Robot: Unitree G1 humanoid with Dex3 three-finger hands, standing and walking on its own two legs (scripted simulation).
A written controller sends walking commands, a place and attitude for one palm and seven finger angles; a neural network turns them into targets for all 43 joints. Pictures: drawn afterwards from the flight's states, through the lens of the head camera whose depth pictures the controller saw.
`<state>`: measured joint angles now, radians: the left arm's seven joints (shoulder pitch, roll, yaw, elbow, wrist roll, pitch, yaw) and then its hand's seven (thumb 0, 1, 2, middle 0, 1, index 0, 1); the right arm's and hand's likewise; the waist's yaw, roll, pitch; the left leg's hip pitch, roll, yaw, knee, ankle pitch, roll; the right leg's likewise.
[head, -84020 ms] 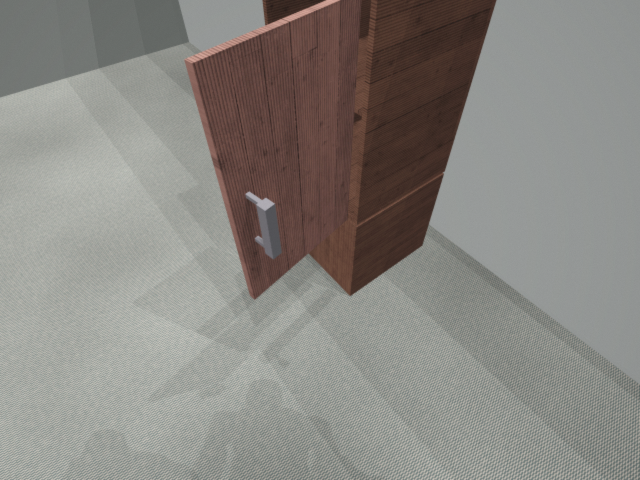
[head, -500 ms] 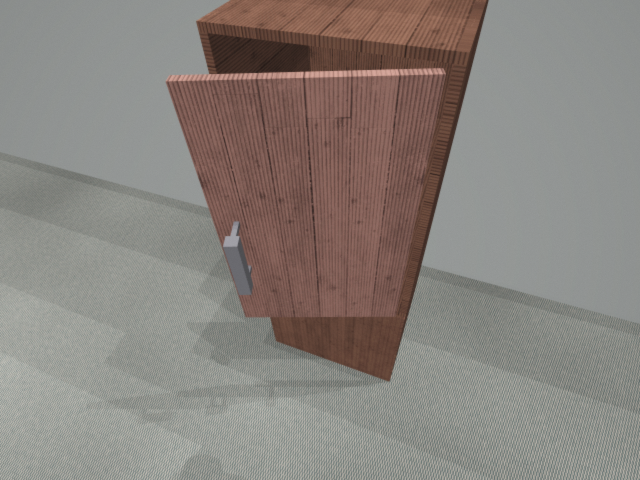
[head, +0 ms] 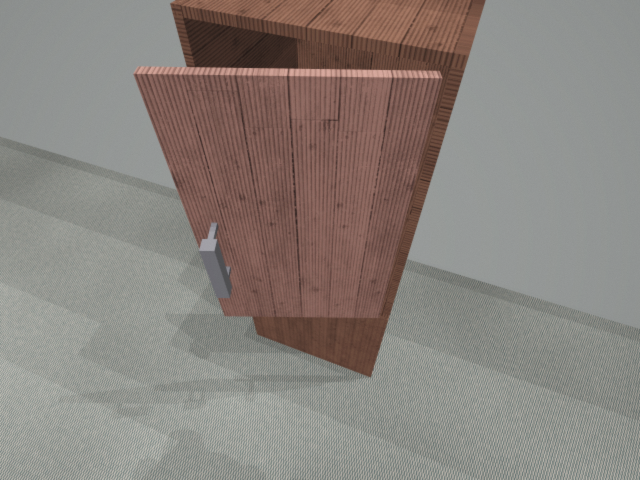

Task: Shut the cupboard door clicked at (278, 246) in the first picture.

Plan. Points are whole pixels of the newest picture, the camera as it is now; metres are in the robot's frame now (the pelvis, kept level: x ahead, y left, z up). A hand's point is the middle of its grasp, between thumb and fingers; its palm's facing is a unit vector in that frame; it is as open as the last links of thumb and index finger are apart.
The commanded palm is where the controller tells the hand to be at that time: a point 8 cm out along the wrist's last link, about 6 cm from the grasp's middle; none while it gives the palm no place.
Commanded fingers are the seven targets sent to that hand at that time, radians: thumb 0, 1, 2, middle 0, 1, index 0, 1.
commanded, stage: look again from close up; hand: left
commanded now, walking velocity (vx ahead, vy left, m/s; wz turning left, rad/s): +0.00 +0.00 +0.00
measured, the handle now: (219, 260) +0.47 +0.21 -0.09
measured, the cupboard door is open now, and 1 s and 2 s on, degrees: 21 21 21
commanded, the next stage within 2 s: raise the hand and make a fist in 0.22 s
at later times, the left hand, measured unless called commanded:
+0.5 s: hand (160, 421) +0.19 +0.21 -0.04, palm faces +0.28 -0.95 -0.12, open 7.2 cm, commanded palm +0.11 +0.25 -0.07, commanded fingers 0.00 0.90 0.90 -0.37 -0.48 -0.37 -0.48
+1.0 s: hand (168, 473) +0.14 +0.20 -0.08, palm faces +0.00 -1.00 -0.02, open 4.9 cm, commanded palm +0.11 +0.25 -0.07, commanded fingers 0.00 0.90 0.90 -0.82 -0.98 -0.82 -0.98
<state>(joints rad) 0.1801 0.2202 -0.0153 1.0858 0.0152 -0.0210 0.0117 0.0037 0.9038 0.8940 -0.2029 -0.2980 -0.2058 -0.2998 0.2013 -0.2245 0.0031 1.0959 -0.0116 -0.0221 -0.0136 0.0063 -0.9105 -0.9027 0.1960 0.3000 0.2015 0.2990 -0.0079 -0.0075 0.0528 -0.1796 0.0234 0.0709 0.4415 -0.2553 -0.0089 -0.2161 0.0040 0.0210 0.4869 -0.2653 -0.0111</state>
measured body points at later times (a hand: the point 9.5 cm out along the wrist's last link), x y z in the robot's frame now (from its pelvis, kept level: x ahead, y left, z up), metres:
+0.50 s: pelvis +0.01 -0.01 -0.03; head +0.02 -0.02 +0.42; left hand +0.17 +0.26 -0.03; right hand +0.13 -0.27 -0.14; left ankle -0.01 +0.13 -0.74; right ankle +0.00 -0.11 -0.74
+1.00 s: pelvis -0.08 +0.00 -0.13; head -0.01 +0.01 +0.32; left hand +0.14 +0.25 -0.07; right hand +0.12 -0.21 -0.20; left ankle -0.02 +0.13 -0.74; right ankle +0.00 -0.11 -0.74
